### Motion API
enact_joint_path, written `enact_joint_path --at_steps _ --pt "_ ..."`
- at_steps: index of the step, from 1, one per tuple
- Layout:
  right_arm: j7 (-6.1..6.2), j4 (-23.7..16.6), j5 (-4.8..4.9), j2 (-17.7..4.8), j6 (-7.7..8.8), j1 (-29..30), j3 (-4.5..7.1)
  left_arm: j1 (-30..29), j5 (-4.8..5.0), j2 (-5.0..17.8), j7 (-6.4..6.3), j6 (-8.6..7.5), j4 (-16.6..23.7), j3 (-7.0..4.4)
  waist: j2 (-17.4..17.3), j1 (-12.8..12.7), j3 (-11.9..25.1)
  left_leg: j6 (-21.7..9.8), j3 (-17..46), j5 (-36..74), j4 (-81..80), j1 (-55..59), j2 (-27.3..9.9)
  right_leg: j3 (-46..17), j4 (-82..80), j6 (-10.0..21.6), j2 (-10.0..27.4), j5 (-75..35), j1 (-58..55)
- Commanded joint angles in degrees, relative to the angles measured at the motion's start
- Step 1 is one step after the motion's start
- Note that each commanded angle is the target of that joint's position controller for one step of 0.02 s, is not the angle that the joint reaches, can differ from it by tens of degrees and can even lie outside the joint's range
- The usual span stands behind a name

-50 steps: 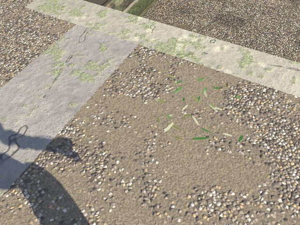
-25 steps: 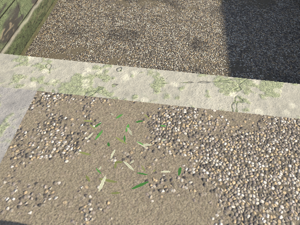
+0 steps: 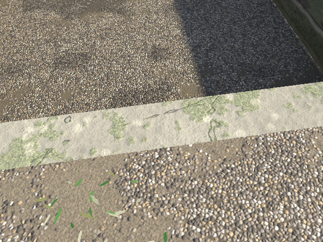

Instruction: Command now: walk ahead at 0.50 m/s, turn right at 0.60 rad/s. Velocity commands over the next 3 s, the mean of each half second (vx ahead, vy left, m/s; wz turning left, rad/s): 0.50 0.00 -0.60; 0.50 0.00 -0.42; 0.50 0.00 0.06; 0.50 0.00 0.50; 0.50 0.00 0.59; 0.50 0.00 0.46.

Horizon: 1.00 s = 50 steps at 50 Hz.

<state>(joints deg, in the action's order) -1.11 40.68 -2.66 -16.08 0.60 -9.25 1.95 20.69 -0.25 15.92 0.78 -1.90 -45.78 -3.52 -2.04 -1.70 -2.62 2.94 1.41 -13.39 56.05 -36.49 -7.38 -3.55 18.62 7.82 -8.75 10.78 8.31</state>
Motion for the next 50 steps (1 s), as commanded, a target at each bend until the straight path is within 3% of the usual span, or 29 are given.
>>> enact_joint_path --at_steps 1,6,8,10,12,13,14,15,16,17,18,19,21,24,30,34,36,37,38,39,40,41,42,43,44,45,46,48,50 --pt "-0.03 -4.0 0.07 -4.15 0.14 3.23 1.02 1.83 0.16 8.67 -0.18 -1.24 2.79 -2.21 4.32 -0.17 0.25 0.64 -0.97 7.14 -6.22 -3.11 1.28 -14.63 -7.57 7.17 14.57 -13.74 -1.22" --pt "-0.49 -6.88 0.65 -3.95 1.03 11.91 0.44 7.15 -0.24 9.26 -0.79 -1.3 1.18 -2.38 4.96 -3.55 -0.1 -0.2 -0.86 11.24 -15.95 -3.71 4.29 -16.58 -3.45 6.1 14.9 -20.94 -7.47" --pt "-0.53 -7.93 0.95 -4.32 1.52 13.58 0.33 7.68 -0.49 9.81 -1.23 -1.18 1.0 -2.5 5.58 -3.74 -0.22 -1.04 -0.57 10.34 -19.31 -1.38 5.53 -18.1 -1.38 5.37 15.59 -24.2 -8.83" --pt "-0.23 -7.43 1.09 -5.35 1.94 10.36 0.61 5.52 -0.58 10.68 -1.63 -1.12 1.36 -2.68 6.5 -1.52 0.14 -2.38 -0.15 7.78 -23.43 6.39 6.83 -19.26 0.93 3.36 15.79 -26.62 -7.31" --pt "0.93 -4.07 1.14 -7.63 2.59 -0.73 1.7 2.24 -0.46 11.53 -1.2 -1.45 1.85 -2.74 5.43 3.92 4.63 -4.43 -1.63 4.62 -27.48 23.66 9.57 -17.77 11.29 0.63 12.78 -35.57 -2.91" --pt "1.74 -2.52 0.49 -10.06 3.36 -8.87 2.54 1.62 0.07 10.17 -0.61 -1.9 2.08 -2.33 2.06 7.94 9.98 -6.5 2.63 3.29 -29.62 36.78 4.58 -14.73 23.76 -0.89 8.93 -30.25 2.8" --pt "2.75 -2.74 -0.94 -14.74 3.47 -16.53 3.6 3.97 1.32 4.6 -0.55 -2.32 4.03 -0.93 -6.48 9.25 19.19 -9.94 20.91 -9.89 -32.22 51.45 -11.51 -8.49 41.53 -2.63 3.7 -5.91 13.83" --pt "2.48 -2.75 -0.18 -16.2 2.65 -13.2 4.07 7.46 0.63 5.4 -0.66 -1.99 5.35 -0.83 -17.14 4.78 21.67 -14.76 44.18 -11.42 -39.95 53.06 -19.06 -4.57 50.58 -3.22 -0.58 20.59 25.09" --pt "2.17 -3.59 0.43 -10.63 2.16 -8.41 3.17 5.8 -1.05 8.16 -1.04 -0.92 3.01 -1.24 -5.87 3.19 11.99 -14.55 38.59 -16.63 -40.12 44.39 -17.17 -4.82 54.48 -3.08 4.96 15.89 28.41" --pt "1.92 -3.62 0.85 -6.51 2.18 -5.85 2.15 2.09 -1.41 7.94 -0.36 -0.56 2.83 -1.23 -0.09 3.25 5.95 -13.79 29.4 -13.98 -41.03 37.19 -14.12 -3.72 53.04 -3.33 6.78 11.53 27.36" --pt "1.77 -3.13 0.72 -4.78 2.29 -4.49 1.61 0.67 -1.32 6.67 0.17 -0.21 3.01 -1.06 0.13 2.25 2.87 -12.33 21.81 -7.6 -42.71 32.44 -11.21 -2.91 50.32 -3.66 8.49 9.46 26.01" --pt "1.87 -2.06 0.9 -4.56 2.72 -5.05 1.44 -0.31 -1.83 6.11 0.7 0.37 3.37 -1.02 -2.34 1.78 1.46 -11.69 16.44 -1.9 -43.63 29.82 -9.37 -2.4 48.49 -4.04 9.77 8.84 25.12" --pt "1.39 -0.61 1.36 -4.8 3.92 -6.63 1.59 -0.39 -1.97 5.17 1.59 1.48 3.31 -0.73 -3.99 1.29 1.53 -11.5 10.09 7.84 -44.61 28.25 -8.0 -1.21 48.19 -4.48 10.13 7.29 24.02" --pt "0.9 0.98 1.86 -5.38 5.02 -8.25 1.96 -5.66 -1.92 4.27 2.48 1.9 5.52 -0.35 -3.44 1.41 1.01 -12.22 3.72 15.4 -46.39 30.15 -8.38 -0.72 46.15 -5.02 11.24 2.59 29.03" --pt "0.74 3.34 1.66 -5.74 4.72 -10.69 2.09 -17.82 -1.39 1.77 4.0 1.24 9.39 1.18 -3.26 3.44 -1.12 -10.45 -8.44 21.41 -46.33 30.89 -5.62 4.62 28.19 -5.12 11.72 -9.6 27.56" --pt "1.39 5.07 1.72 -7.87 3.76 -13.87 2.66 -21.77 -1.83 2.39 4.31 1.46 10.96 1.13 -3.11 4.26 -2.17 -9.18 -11.41 27.66 -43.7 35.76 -7.6 8.68 19.97 -2.92 10.53 -4.81 24.04" --pt "1.78 6.43 1.81 -9.2 3.03 -15.6 2.75 -20.14 -2.4 2.68 3.47 1.5 10.7 0.88 -3.63 3.3 -0.61 -8.94 -12.67 43.29 -37.31 38.87 -8.5 10.19 17.24 -0.73 7.33 1.68 19.17" --pt "1.89 6.89 1.74 -9.91 2.59 -15.85 2.77 -16.16 -2.64 3.4 3.01 1.26 9.49 0.41 -3.83 1.53 1.73 -8.84 -13.36 50.53 -30.73 39.69 -8.54 10.53 15.46 0.64 5.17 3.91 14.3" --pt "1.94 6.91 1.98 -9.9 2.16 -15.31 2.52 -7.66 -3.01 4.22 2.38 0.69 6.6 -0.3 -2.28 -2.41 6.26 -8.08 -14.98 50.32 -19.99 36.83 -7.46 10.43 10.79 2.23 3.09 1.63 3.51" --pt "1.75 5.64 1.89 -8.26 2.08 -15.14 1.77 1.95 -3.57 7.17 1.45 0.36 3.69 -1.51 2.22 -6.3 12.57 -6.65 -15.27 36.08 -5.28 26.47 -5.89 2.21 8.59 4.45 8.83 3.17 -11.79" --pt "0.27 1.65 2.29 -0.6 2.3 -18.65 -0.09 2.21 -2.81 13.7 0.53 0.5 4.14 -2.8 17.36 -2.42 19.63 -3.16 -14.33 -16.13 14.9 2.24 3.45 -27.89 5.39 11.9 28.56 2.63 -30.44" --pt "0.75 1.36 1.69 -6.97 1.85 -13.14 1.54 5.74 -0.8 13.65 -0.08 1.07 4.37 -3.04 9.12 -6.16 22.24 -3.06 -4.37 -17.67 22.24 -2.46 6.13 -36.49 0.31 13.4 30.6 -2.99 -29.32" --pt "0.62 0.21 2.23 -7.07 2.24 -9.01 1.7 2.28 -0.47 11.8 -0.81 1.12 2.86 -2.54 6.24 -4.41 13.67 -3.53 -1.88 -12.27 22.44 -6.28 3.08 -25.41 0.6 12.04 28.04 -9.4 -24.11" --pt "0.54 0.54 2.36 -5.66 2.98 -8.38 1.07 -0.33 -0.34 8.69 -0.99 0.65 2.23 -1.67 4.65 -2.23 7.8 -3.91 -1.53 -8.9 17.63 -4.32 1.46 -19.32 -0.61 9.91 25.24 -14.79 -15.71" --pt "0.38 1.48 1.81 -5.16 2.83 -9.13 1.06 -2.89 -0.39 6.58 -1.07 0.13 1.91 -0.96 3.16 0.23 5.15 -3.87 -0.99 -7.18 13.15 -0.81 0.01 -14.67 -2.25 7.32 22.38 -16.73 -10.0" --pt "0.15 2.66 0.72 -5.18 1.93 -11.58 1.09 -5.09 0.05 4.99 -1.17 -0.36 1.7 -0.36 3.92 2.6 4.16 -3.4 -0.84 -5.94 10.41 3.58 -0.6 -11.25 -4.42 5.94 20.22 -17.73 -4.8" --pt "-0.13 3.66 0.4 -4.8 1.07 -13.2 1.09 -5.67 0.05 4.28 -1.06 -0.93 1.49 -0.03 4.7 3.47 4.25 -3.05 -1.01 -5.22 9.11 6.15 -0.56 -9.6 -6.02 5.61 19.36 -17.81 -2.45" --pt "-0.65 4.03 0.39 -3.9 0.29 -12.77 1.11 -4.19 0.27 4.73 -0.81 -1.86 0.18 -0.16 4.06 3.78 3.34 -2.46 -1.84 -3.09 7.01 5.72 -0.43 -7.73 -8.65 6.29 18.24 -17.13 -0.91" --pt "-0.78 3.13 0.42 -3.21 0.0 -8.79 1.0 -2.3 0.2 5.78 -0.74 -2.24 -1.03 -0.58 3.62 2.94 0.98 -1.95 -2.07 0.95 3.52 2.08 -1.13 -6.58 -11.21 6.7 18.11 -14.07 -0.64"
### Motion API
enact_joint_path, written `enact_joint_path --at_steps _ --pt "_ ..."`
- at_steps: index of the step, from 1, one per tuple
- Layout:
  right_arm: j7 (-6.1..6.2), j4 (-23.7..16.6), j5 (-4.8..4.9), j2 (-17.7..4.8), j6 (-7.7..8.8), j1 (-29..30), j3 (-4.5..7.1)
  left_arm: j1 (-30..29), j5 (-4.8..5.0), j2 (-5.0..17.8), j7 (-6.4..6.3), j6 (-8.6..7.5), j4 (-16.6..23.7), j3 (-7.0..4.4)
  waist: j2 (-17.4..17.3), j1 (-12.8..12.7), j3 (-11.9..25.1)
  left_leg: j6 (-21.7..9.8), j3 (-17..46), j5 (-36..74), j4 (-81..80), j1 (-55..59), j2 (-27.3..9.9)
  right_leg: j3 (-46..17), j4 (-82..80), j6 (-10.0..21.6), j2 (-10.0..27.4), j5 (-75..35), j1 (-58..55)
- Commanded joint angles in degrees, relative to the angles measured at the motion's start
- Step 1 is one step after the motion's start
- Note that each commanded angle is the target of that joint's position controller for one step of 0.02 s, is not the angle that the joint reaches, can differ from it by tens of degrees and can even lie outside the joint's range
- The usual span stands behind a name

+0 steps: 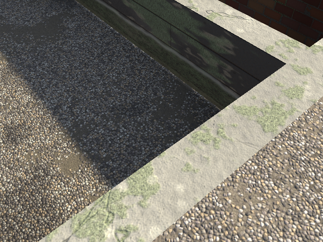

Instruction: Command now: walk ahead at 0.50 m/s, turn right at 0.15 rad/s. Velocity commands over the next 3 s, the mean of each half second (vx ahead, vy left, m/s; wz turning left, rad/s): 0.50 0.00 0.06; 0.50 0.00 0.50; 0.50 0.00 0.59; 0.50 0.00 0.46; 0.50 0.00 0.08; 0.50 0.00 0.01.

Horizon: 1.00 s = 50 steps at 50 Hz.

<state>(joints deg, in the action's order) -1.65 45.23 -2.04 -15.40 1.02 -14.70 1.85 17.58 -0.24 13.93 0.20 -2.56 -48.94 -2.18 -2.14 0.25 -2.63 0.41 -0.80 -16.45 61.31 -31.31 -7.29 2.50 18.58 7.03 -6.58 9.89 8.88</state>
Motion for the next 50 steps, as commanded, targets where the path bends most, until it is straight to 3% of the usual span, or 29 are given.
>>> enact_joint_path --at_steps 1,9,12,14,16,17,18,19,20,21,22,23,24,26,29,32,34,38,39,40,42,43,44,45,46,47,48,49,50 --pt "-0.18 -2.06 -0.21 -3.85 -0.46 -0.8 1.11 1.92 0.17 7.76 -0.15 -1.66 1.5 -1.95 3.47 0.3 -0.31 0.83 0.14 6.03 -3.83 -5.33 -1.5 -12.43 -11.94 7.47 15.88 -12.74 -1.78" --pt "-0.33 -6.63 0.16 -2.43 0.17 12.66 0.71 10.27 -0.12 7.08 -0.38 -1.86 -3.14 -1.31 4.43 -3.72 -3.05 -0.4 -1.99 14.78 -18.13 -10.56 1.52 -8.97 -9.09 5.5 16.32 -25.04 -12.1" --pt "-0.25 -7.87 0.27 -2.31 0.55 14.61 0.36 11.24 -0.75 7.94 -0.86 -1.89 -4.14 -1.33 4.95 -3.57 -3.37 -2.37 -2.72 12.36 -22.35 -8.81 3.56 -8.13 -5.6 4.54 17.77 -35.5 -16.38" --pt "-0.28 -7.12 0.14 -2.47 0.91 12.0 0.51 8.77 -1.28 8.89 -1.17 -1.75 -4.12 -1.5 6.12 -1.63 -2.07 -4.99 -4.35 8.25 -25.46 -3.02 5.95 -5.7 -2.36 3.0 18.24 -45.12 -17.31" --pt "0.7 -3.44 -0.05 -4.56 1.22 1.79 1.66 7.09 -1.37 10.21 -1.6 -1.58 -4.12 -1.77 6.61 2.53 2.76 -7.36 -5.63 6.13 -27.83 10.57 10.05 -3.08 9.71 1.06 16.9 -55.95 -15.7" --pt "1.29 -0.35 -0.37 -5.61 1.51 -8.39 2.37 5.38 -0.67 10.21 -1.93 -1.44 -3.91 -1.86 5.86 7.48 7.22 -8.91 -5.14 12.01 -32.77 22.75 10.28 -0.63 22.69 -0.39 14.5 -50.79 -10.72" --pt "1.83 1.89 -0.76 -10.37 1.79 -16.84 3.72 6.51 -0.15 8.25 -2.22 -1.7 -2.34 -1.26 -0.1 9.38 13.48 -11.84 7.37 20.37 -32.02 37.23 -0.38 2.3 41.47 -2.05 10.08 -28.06 1.79" --pt "1.4 1.99 0.23 -15.72 1.36 -15.86 4.59 13.56 0.14 3.32 -1.69 -1.89 -1.43 -0.54 -10.95 3.11 18.37 -20.58 35.08 31.96 -36.55 48.11 -14.29 1.04 61.09 -4.5 -1.27 20.94 21.06" --pt "1.09 1.46 3.11 -14.05 0.28 -12.0 4.74 11.11 -1.56 6.21 -1.91 -1.78 -0.88 -0.95 -5.18 3.15 18.67 -21.96 38.83 22.14 -40.96 44.85 -13.54 -6.67 66.0 -3.9 2.28 17.96 25.1" --pt "1.36 0.39 2.56 -10.08 -0.28 -6.75 3.77 5.63 -1.12 7.38 -1.85 -2.18 0.55 -1.07 -1.86 2.29 9.59 -20.76 32.5 14.0 -42.45 37.66 -12.0 -6.16 66.38 -3.68 5.24 13.66 29.03" --pt "1.27 -0.01 1.63 -7.33 -0.43 -4.2 2.88 1.89 -1.09 7.15 -1.65 -2.59 1.99 -0.84 2.14 1.48 4.26 -18.91 27.84 12.88 -44.89 30.05 -9.55 -5.53 62.95 -3.57 7.43 10.59 29.07" --pt "1.44 -0.05 0.83 -5.5 -0.14 -3.44 2.43 1.52 -1.11 7.07 -1.46 -2.17 2.27 -0.94 2.79 0.02 2.08 -17.24 24.57 14.47 -46.1 25.03 -7.21 -5.69 58.91 -3.74 8.53 9.29 27.41" --pt "1.53 0.32 0.63 -5.07 0.31 -3.17 2.18 2.13 -1.34 6.16 -1.26 -1.14 2.69 -0.68 1.33 -1.73 1.36 -15.83 21.42 15.83 -47.25 20.26 -4.7 -5.87 54.93 -4.34 9.43 8.65 24.28" --pt "1.39 0.1 0.38 -7.05 1.57 -4.24 2.54 1.46 -1.7 6.04 -1.21 0.68 3.51 -0.88 -0.77 -2.49 2.36 -15.59 18.79 16.62 -47.7 17.1 -2.32 -4.95 49.73 -5.41 8.91 7.69 22.13" --pt "1.92 -0.96 1.32 -7.73 1.92 -6.11 2.44 -3.69 -1.85 5.0 -1.33 2.15 5.8 -0.5 -2.43 -2.04 2.2 -14.97 16.61 16.71 -48.49 14.64 0.18 -3.84 40.71 -7.65 8.58 1.52 23.36" --pt "2.46 -1.67 2.18 -7.3 0.94 -9.57 2.05 -10.11 -1.67 3.95 -1.58 2.5 7.98 0.12 -2.82 0.02 1.71 -13.41 16.66 21.08 -46.69 16.94 1.54 -3.6 31.72 -9.14 8.22 -3.74 24.83" --pt "2.76 -2.51 2.76 -8.42 0.94 -11.05 2.35 -12.98 -1.54 3.8 -1.85 2.46 8.98 0.46 -2.71 1.03 2.74 -12.16 17.37 25.23 -44.42 19.41 1.69 -3.82 26.97 -9.2 7.13 -6.12 24.12" --pt "2.86 -3.75 2.04 -8.59 -0.61 -13.89 2.85 -17.16 -0.74 4.47 -1.84 2.5 11.13 0.62 -4.14 3.2 2.39 -11.57 20.99 31.69 -39.76 24.2 1.05 -3.28 20.8 -8.53 5.4 -3.61 24.67" --pt "2.66 -5.12 2.11 -8.83 -1.25 -11.99 3.1 -16.57 0.12 6.21 -1.76 2.03 11.7 0.2 -4.04 2.7 2.38 -11.26 21.72 34.98 -37.61 24.88 1.06 -3.7 18.41 -8.2 5.2 -1.66 23.28" --pt "2.77 -6.08 2.06 -9.16 -1.62 -10.72 3.27 -15.43 0.45 6.14 -1.68 1.5 11.95 0.17 -3.76 2.05 2.79 -11.16 22.25 37.26 -35.86 24.15 1.04 -3.53 16.75 -7.6 4.69 -1.04 20.03" --pt "3.07 -8.17 2.04 -9.87 -1.87 -7.9 3.44 -10.45 0.23 6.26 -1.75 0.51 11.56 -0.01 -4.15 -0.33 4.15 -10.44 24.61 35.59 -32.42 20.81 1.81 -3.56 11.72 -6.28 3.23 0.44 10.15" --pt "3.03 -9.34 2.6 -9.97 -1.55 -5.61 3.45 -5.03 -0.23 6.45 -2.04 0.01 10.46 -0.34 -2.81 -3.72 5.71 -9.32 24.3 32.74 -27.26 17.98 3.42 -4.32 6.8 -5.2 3.63 -1.41 2.42" --pt "2.8 -11.13 3.94 -6.72 -1.05 -4.64 2.64 3.47 -1.84 9.84 -2.53 -0.79 9.73 -1.28 4.39 -7.03 11.67 -7.23 19.36 22.94 -11.63 11.82 7.23 -14.38 5.44 -1.8 13.72 1.4 -9.54" --pt "2.93 -13.01 4.35 -1.89 -0.59 -8.24 1.75 6.17 -1.69 15.33 -3.13 -0.39 9.79 -2.66 16.52 -4.07 16.09 -5.29 10.61 -16.25 4.01 -2.5 16.98 -34.25 3.16 4.19 28.52 -6.09 -20.08" --pt "3.78 -12.41 1.92 -6.27 -0.97 -8.38 2.47 2.76 -0.2 13.14 -2.84 0.19 10.51 -2.79 13.93 -3.16 13.78 -5.15 10.22 -16.89 11.02 -9.48 14.46 -40.13 3.63 6.75 30.72 -3.88 -15.01" --pt "3.76 -12.28 1.26 -7.1 -1.11 -5.01 2.78 -0.53 -0.14 8.87 -2.75 0.54 12.13 -1.75 8.04 -2.86 9.52 -4.38 11.63 -11.74 16.04 -9.95 12.71 -34.33 4.08 6.38 28.68 -5.65 -9.27" --pt "3.04 -13.65 1.46 -5.68 -1.63 -1.38 2.44 -2.87 -0.8 6.87 -2.79 0.67 12.85 -1.21 4.95 -1.95 7.1 -3.19 10.35 -8.5 18.18 -8.79 11.62 -27.52 4.0 6.02 26.01 -9.86 -3.52" --pt "2.54 -14.19 1.29 -4.91 -2.5 -0.94 2.26 -3.98 -1.02 6.24 -2.7 0.56 13.18 -0.88 5.76 -0.55 6.09 -2.23 9.99 -6.28 17.09 -7.03 10.23 -21.68 3.26 4.68 23.42 -12.41 1.04" --pt "2.27 -14.47 1.57 -5.11 -3.84 -1.81 2.42 -4.77 -0.37 6.45 -2.63 0.27 13.07 -0.97 8.52 0.5 5.35 -0.82 9.27 -6.04 16.8 -5.21 10.31 -17.67 4.28 4.17 21.83 -20.32 4.26"
Over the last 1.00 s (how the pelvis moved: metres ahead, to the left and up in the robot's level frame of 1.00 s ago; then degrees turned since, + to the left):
0.51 -0.11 0.00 -30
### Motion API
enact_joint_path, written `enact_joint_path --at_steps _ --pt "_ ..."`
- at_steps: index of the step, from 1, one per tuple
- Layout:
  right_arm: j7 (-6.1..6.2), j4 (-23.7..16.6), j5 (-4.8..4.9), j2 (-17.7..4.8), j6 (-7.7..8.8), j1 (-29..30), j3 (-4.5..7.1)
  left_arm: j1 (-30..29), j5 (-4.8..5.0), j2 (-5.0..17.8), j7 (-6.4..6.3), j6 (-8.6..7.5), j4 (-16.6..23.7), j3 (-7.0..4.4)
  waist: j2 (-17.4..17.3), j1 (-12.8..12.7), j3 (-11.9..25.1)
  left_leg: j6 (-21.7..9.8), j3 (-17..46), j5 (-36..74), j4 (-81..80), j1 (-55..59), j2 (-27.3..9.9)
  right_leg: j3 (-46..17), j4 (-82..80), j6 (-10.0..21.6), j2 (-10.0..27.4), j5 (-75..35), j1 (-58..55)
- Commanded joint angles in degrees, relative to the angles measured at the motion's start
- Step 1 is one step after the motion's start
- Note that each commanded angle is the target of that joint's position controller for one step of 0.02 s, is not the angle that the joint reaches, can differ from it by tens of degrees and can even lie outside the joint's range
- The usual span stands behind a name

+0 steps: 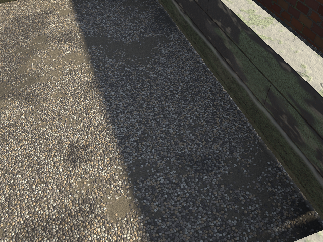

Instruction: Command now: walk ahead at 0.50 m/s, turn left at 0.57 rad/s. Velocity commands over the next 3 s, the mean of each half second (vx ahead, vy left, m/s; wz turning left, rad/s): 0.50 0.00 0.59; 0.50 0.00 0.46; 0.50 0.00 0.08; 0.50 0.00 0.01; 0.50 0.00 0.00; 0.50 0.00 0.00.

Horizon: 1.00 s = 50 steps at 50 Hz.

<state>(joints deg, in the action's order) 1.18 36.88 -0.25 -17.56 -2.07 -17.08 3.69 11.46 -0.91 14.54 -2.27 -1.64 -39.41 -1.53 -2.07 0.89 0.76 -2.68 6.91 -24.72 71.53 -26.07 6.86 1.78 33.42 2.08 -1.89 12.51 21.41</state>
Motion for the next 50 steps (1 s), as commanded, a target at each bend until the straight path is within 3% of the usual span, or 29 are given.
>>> enact_joint_path --at_steps 1,5,8,10,13,14,15,16,17,18,19,20,22,24,28,29,31,32,33,34,35,36,42,44,45,46,48,49,50 --pt "-0.73 -5.91 -0.23 -3.14 -1.79 -0.39 0.68 1.88 0.36 6.31 0.29 -0.94 3.35 -1.69 8.86 0.69 2.49 3.13 1.03 2.66 5.68 -8.01 -3.67 -13.86 -10.13 8.58 16.11 -27.15 -5.88" --pt "-1.02 -7.36 -0.12 -2.49 -3.87 4.55 0.18 4.19 0.16 8.23 1.07 -1.5 2.89 -2.1 8.6 1.1 2.25 3.95 -1.75 6.6 -0.31 -7.23 -3.69 -8.79 -9.4 8.35 16.59 -23.73 -2.61" --pt "-1.81 -8.26 -0.37 -0.59 -3.94 9.55 -1.14 4.54 -0.21 9.04 1.04 -1.2 3.14 -2.3 10.03 -0.36 1.38 2.64 -5.69 7.56 -12.85 -3.3 -5.92 -4.4 -8.61 6.3 16.09 -13.67 -0.65" --pt "-2.82 -8.37 0.03 -1.59 -3.76 11.19 -0.97 3.21 -0.66 10.21 0.86 -0.58 3.78 -2.67 11.27 -0.61 0.04 1.57 -8.08 5.11 -20.86 2.8 -5.21 -1.11 -6.88 4.25 15.33 -16.08 2.64" --pt "-3.4 -7.81 0.09 -0.73 -3.08 7.66 -1.2 2.18 -0.36 12.25 0.14 -0.04 3.98 -3.57 10.39 0.98 4.13 -1.37 -9.53 4.81 -30.57 12.11 -4.02 -1.46 -1.86 1.63 16.55 -6.79 1.67" --pt "-3.32 -6.01 -0.04 -0.46 -2.36 2.96 -1.06 1.4 -0.26 10.36 0.04 0.56 4.44 -3.12 5.28 3.1 6.07 -2.67 -6.23 4.61 -36.65 20.92 -3.57 1.21 8.07 -0.4 14.33 -5.39 5.78" --pt "-2.77 -6.36 -0.78 -5.07 -1.49 0.05 -0.18 0.61 0.19 6.62 0.23 1.43 6.71 -1.98 -11.24 4.69 6.17 -5.59 12.49 13.84 -42.53 26.13 -14.28 6.55 29.59 -3.6 7.49 6.48 16.05" --pt "-2.44 -6.83 0.68 -12.88 -2.28 -0.17 1.72 -4.78 -0.55 7.57 -0.65 2.27 11.79 -1.87 -19.62 6.37 7.47 -12.73 30.82 31.74 -48.04 28.13 -22.37 0.62 33.21 -5.38 -0.62 21.61 30.41" --pt "-1.81 -6.39 0.98 -11.49 -2.41 -0.7 1.89 -6.63 -0.86 8.8 -1.31 2.55 11.76 -1.88 -12.98 6.72 6.99 -15.87 31.73 30.98 -47.11 25.32 -23.64 -4.89 36.57 -6.21 1.45 20.96 30.16" --pt "-1.17 -6.85 0.19 -8.09 -2.25 2.55 0.74 -6.54 -0.35 8.97 -1.49 2.61 10.98 -2.01 -10.11 4.12 3.42 -15.47 27.57 30.77 -45.9 20.79 -21.59 -5.15 38.51 -7.07 1.64 17.43 29.93" --pt "-0.81 -7.21 -0.29 -5.52 -2.19 5.17 -0.2 -5.58 -0.23 8.92 -1.78 2.7 10.16 -1.99 -7.56 1.83 1.59 -13.22 23.39 31.43 -45.34 15.93 -19.05 -4.95 37.06 -7.58 2.55 13.55 27.56" --pt "-0.51 -8.13 0.33 -3.31 -1.55 9.22 -1.18 -4.03 -0.8 9.37 -2.14 2.96 9.34 -2.14 -4.66 -1.1 -0.11 -10.63 16.62 40.65 -45.35 7.94 -15.86 -4.35 31.1 -8.33 3.21 8.95 20.57" --pt "-0.85 -8.7 -0.58 -1.36 -0.66 13.04 -2.22 -3.54 -1.47 5.42 -1.59 4.3 9.12 -0.91 -4.47 -3.07 2.26 -7.57 11.45 45.73 -45.3 1.52 -10.58 -2.38 24.34 -9.12 1.69 6.19 8.39" --pt "-0.77 -8.0 -1.04 -2.33 -0.75 13.58 -2.34 -3.9 -2.88 3.27 -0.54 6.06 9.08 0.05 -5.0 -3.23 5.81 -6.6 12.89 43.86 -44.67 4.61 -9.79 -2.37 23.71 -8.88 -0.2 6.05 5.8" --pt "-0.6 -8.64 -1.17 -2.5 -1.85 13.68 -1.93 -8.19 -1.28 2.67 0.15 5.19 10.05 1.09 -3.4 -0.38 6.2 -7.22 17.66 27.67 -45.57 7.28 -9.9 -3.88 10.34 -6.9 -0.07 5.82 0.87" --pt "-0.48 -8.36 -0.5 -3.15 -1.86 13.19 -1.61 -8.96 -1.07 2.06 0.33 4.81 10.59 1.53 -3.4 0.61 6.35 -7.52 19.29 22.56 -46.25 7.42 -9.95 -3.55 6.26 -5.7 -0.08 6.32 -2.02" --pt "-0.01 -7.74 0.46 -3.69 -2.25 13.61 -1.3 -4.43 -1.14 -0.67 0.88 3.9 9.28 2.25 -1.29 -1.64 6.54 -5.4 21.15 11.61 -44.73 0.46 -9.25 -3.41 -2.96 -2.43 1.45 1.45 -16.01" --pt "-0.02 -8.0 1.44 -1.29 -2.06 12.54 -1.83 -2.74 -1.81 0.76 0.68 3.52 9.1 1.84 4.78 -1.56 8.32 -3.01 17.8 2.02 -40.35 -8.3 -6.79 -7.4 -1.41 -0.09 6.74 0.68 -26.73" --pt "-0.37 -9.68 2.26 0.35 -1.92 13.94 -2.29 -4.46 -1.71 5.57 0.97 3.31 9.66 0.52 17.73 -2.54 7.16 -0.58 7.68 -3.58 -33.51 -13.13 0.13 -17.69 -7.31 3.18 13.42 3.74 -24.73" --pt "-0.34 -10.2 1.2 -2.86 -1.51 16.84 -1.3 -3.37 -1.42 6.56 1.1 3.26 10.15 0.26 16.94 -4.89 3.21 1.11 4.95 -4.57 -27.26 -15.03 1.1 -25.15 -12.81 5.47 18.79 1.41 -20.36" --pt "-0.48 -10.01 0.38 -4.31 -1.09 18.44 -0.58 -3.63 -1.13 6.83 1.02 3.02 10.31 0.31 11.6 -4.39 1.76 2.33 4.18 -2.34 -23.37 -12.58 -0.32 -26.17 -14.02 7.26 20.1 0.07 -15.4" --pt "-0.68 -9.64 0.94 -4.28 -0.8 17.91 -0.25 -3.93 -0.79 5.82 1.06 3.02 10.19 0.51 9.57 -3.82 3.18 2.72 3.05 -1.14 -22.9 -11.1 -1.89 -26.49 -15.69 6.86 18.9 10.2 -15.32" --pt "-2.23 -8.11 0.03 0.87 -1.72 16.4 -2.62 -12.65 0.71 2.4 2.7 2.45 11.77 2.09 9.84 0.85 2.72 4.33 -3.63 9.9 -33.35 10.49 -3.21 -11.34 -15.68 2.94 10.65 15.27 -0.33" --pt "-2.39 -7.64 -1.22 1.58 -1.83 16.15 -3.31 -11.21 0.92 2.88 3.06 3.25 11.43 1.92 8.03 0.41 2.46 3.51 -4.93 8.9 -38.08 15.05 -2.59 -9.51 -13.39 1.7 9.11 16.86 -0.19" --pt "-2.32 -7.47 -1.73 1.92 -1.86 15.21 -3.73 -10.69 0.89 3.03 3.09 3.69 11.33 1.8 7.04 0.34 2.39 2.69 -3.7 8.07 -38.93 16.42 -3.46 -8.82 -11.2 1.17 8.43 16.65 -0.09" --pt "-2.4 -7.69 -1.1 -0.14 -1.68 16.86 -3.34 -9.19 0.83 1.88 3.33 4.0 11.89 2.17 3.1 -1.37 2.17 1.56 -0.33 5.19 -39.63 15.72 -4.32 -6.07 -9.78 -0.13 6.03 16.72 1.05" --pt "-2.48 -8.37 0.54 -3.8 -1.07 19.32 -2.8 -10.19 0.29 0.5 3.67 4.21 12.6 2.42 -9.29 -0.98 -0.03 -0.83 9.97 -6.14 -49.89 7.49 -8.53 2.69 -0.01 -2.67 2.25 10.29 -2.76" --pt "-2.35 -8.72 0.25 -3.88 -1.27 19.26 -3.12 -8.93 -0.49 0.44 3.33 4.15 12.44 2.73 -11.79 -0.74 -1.82 -2.09 13.57 -4.63 -52.34 6.06 -10.08 2.74 1.05 -2.84 1.92 7.97 -2.26" --pt "-2.08 -8.78 0.22 -3.7 -1.32 19.21 -3.27 -8.0 -0.63 1.13 3.15 3.89 12.03 2.44 -10.37 -1.0 -1.69 -2.52 14.5 -2.37 -52.46 6.67 -10.5 2.36 0.59 -2.82 1.9 7.42 -2.68"
Over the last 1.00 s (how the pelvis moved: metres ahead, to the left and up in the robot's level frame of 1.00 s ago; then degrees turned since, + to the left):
0.47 0.05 -0.02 21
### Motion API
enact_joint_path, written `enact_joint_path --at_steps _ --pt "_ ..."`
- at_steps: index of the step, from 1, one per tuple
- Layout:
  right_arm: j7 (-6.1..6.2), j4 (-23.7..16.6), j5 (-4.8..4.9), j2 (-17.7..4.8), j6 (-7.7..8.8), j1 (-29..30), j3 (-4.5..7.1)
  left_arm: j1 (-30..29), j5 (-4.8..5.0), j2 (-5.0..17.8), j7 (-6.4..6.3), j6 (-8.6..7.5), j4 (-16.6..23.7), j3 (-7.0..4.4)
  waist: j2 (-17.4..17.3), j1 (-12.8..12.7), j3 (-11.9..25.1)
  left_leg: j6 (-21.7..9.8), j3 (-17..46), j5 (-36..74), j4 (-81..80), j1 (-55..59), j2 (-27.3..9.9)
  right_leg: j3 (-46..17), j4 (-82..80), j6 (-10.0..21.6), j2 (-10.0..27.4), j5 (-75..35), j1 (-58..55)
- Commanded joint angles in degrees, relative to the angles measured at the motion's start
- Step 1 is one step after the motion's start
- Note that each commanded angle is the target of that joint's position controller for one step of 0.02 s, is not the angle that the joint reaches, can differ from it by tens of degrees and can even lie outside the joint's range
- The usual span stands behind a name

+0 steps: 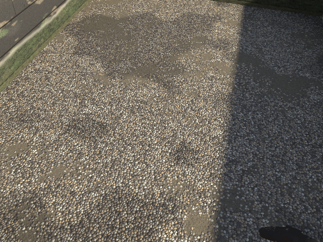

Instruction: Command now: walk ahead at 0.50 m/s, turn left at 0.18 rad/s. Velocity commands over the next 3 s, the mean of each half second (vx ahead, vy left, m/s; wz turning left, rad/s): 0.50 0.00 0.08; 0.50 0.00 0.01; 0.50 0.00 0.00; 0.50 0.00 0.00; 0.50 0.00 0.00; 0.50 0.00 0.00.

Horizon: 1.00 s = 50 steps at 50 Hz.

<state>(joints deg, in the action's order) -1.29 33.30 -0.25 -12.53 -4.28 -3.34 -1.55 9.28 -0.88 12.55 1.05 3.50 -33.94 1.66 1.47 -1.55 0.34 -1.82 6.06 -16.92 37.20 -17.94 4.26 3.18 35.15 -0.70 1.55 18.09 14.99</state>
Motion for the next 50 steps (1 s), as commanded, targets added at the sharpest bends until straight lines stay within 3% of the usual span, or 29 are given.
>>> enact_joint_path --at_steps 1,5,10,11,12,18,19,21,25,34,35,36,39,50 --pt "0.65 -5.09 0.3 -8.46 0.86 5.36 1.79 -5.12 -0.76 3.23 -0.27 -1.62 6.26 -0.84 -11.99 1.25 -0.31 -3.56 15.24 -7.55 -17.39 -0.54 -7.78 0.58 -1.92 0.03 -1.4 1.52 2.52" --pt "0.85 -4.95 0.28 -7.18 1.03 4.75 1.17 -4.02 -1.08 2.51 -0.34 -2.56 4.96 -0.56 -6.05 1.3 4.13 -3.17 12.03 -0.45 -13.97 1.82 -5.98 0.24 -3.27 0.67 -0.66 0.58 -3.56" --pt "0.27 -4.61 0.33 -6.05 1.34 4.08 0.69 -4.23 -0.75 2.36 -0.41 -2.14 4.62 -0.6 -2.71 1.38 3.74 -2.73 8.45 4.71 -10.92 0.9 -4.02 -0.16 -2.63 1.46 0.44 -1.97 -6.46" --pt "0.06 -5.3 0.46 -4.12 1.31 4.97 0.07 -4.5 -1.22 2.16 -0.59 -1.98 4.69 -0.49 -1.27 1.86 4.09 -2.53 7.12 7.67 -9.74 1.95 -3.11 -0.14 -2.82 0.98 1.07 -4.86 -6.45" --pt "0.45 -5.01 0.28 -3.35 0.97 4.42 0.07 -2.95 -0.71 3.26 -1.36 -1.84 3.58 -1.09 1.01 2.26 5.32 -3.12 5.27 11.14 -7.57 2.55 -2.84 -0.95 -2.41 1.2 1.47 -7.97 -8.43" --pt "1.25 -4.12 0.17 -3.59 0.51 3.01 0.24 -2.83 -0.07 3.87 -2.19 -0.91 3.31 -1.46 -0.33 2.44 3.14 -2.67 3.23 20.04 -4.21 1.5 -2.27 -1.17 -0.6 1.73 1.21 -14.76 -9.33" --pt "0.7 -4.97 -0.61 -3.46 0.72 4.33 0.17 -4.77 0.12 4.3 -2.1 -0.24 4.03 -1.4 0.19 3.51 0.86 -2.47 0.56 27.31 -1.57 0.28 -2.72 -2.41 0.48 1.47 2.49 -26.36 -7.99" --pt "0.86 -4.1 -0.67 -3.18 1.22 2.25 0.18 -3.63 -0.22 4.31 -2.13 0.21 3.7 -1.79 -0.26 3.62 6.22 -2.41 -0.3 31.12 -0.54 2.05 -2.73 -2.17 2.57 1.36 2.54 -31.04 -10.88" --pt "1.27 -3.72 -0.22 -2.62 1.31 3.11 0.12 -4.39 -0.39 3.29 -2.35 0.69 3.75 -1.77 -1.83 3.24 8.29 -2.61 -0.8 34.62 -0.15 3.77 -3.47 -1.06 3.38 0.65 1.66 -28.44 -10.75" --pt "0.72 -4.07 -0.34 -1.82 1.49 4.37 -0.22 -7.78 -0.29 1.38 -1.87 1.15 4.68 -1.22 -1.98 3.14 6.44 -2.11 -0.45 25.46 -2.66 0.82 -4.36 -1.25 1.76 0.3 1.66 -17.07 -8.51" --pt "1.55 -3.23 0.6 -2.1 1.27 2.6 -0.2 -5.73 -0.34 0.92 -1.87 0.36 3.87 -1.25 -2.59 2.03 9.29 -2.31 2.82 16.46 -5.51 1.81 -4.46 -0.32 0.83 0.26 0.37 -4.94 -10.09" --pt "1.6 -3.95 0.75 -2.42 0.95 4.86 -0.21 -6.59 -0.3 0.31 -1.76 0.16 4.17 -0.86 -3.59 1.55 5.07 -2.51 3.74 13.06 -6.86 0.03 -4.95 -0.41 -0.26 0.26 0.17 -2.36 -7.79" --pt "1.35 -4.82 0.41 -2.09 0.53 5.26 -0.35 -7.64 -0.3 0.18 -1.55 -0.28 4.22 -0.51 -3.08 2.1 1.5 -2.25 4.15 7.07 -8.48 -2.58 -4.89 -1.22 -1.19 0.57 0.4 -1.6 -6.42" --pt "1.37 -5.15 -0.24 -0.96 0.88 4.13 -0.55 -5.5 -0.25 0.68 -1.67 -1.18 3.78 -0.24 -1.6 2.65 2.03 -1.69 1.5 5.12 -7.13 -0.53 -3.53 -2.98 -3.01 1.56 1.09 -4.15 -6.05"
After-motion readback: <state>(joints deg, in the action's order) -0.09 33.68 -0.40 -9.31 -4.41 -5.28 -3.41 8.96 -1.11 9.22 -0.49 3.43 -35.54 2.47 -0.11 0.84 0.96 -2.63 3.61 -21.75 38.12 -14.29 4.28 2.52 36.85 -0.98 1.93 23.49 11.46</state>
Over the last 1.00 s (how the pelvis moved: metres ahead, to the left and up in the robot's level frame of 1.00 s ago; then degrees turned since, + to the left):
0.06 0.06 0.00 31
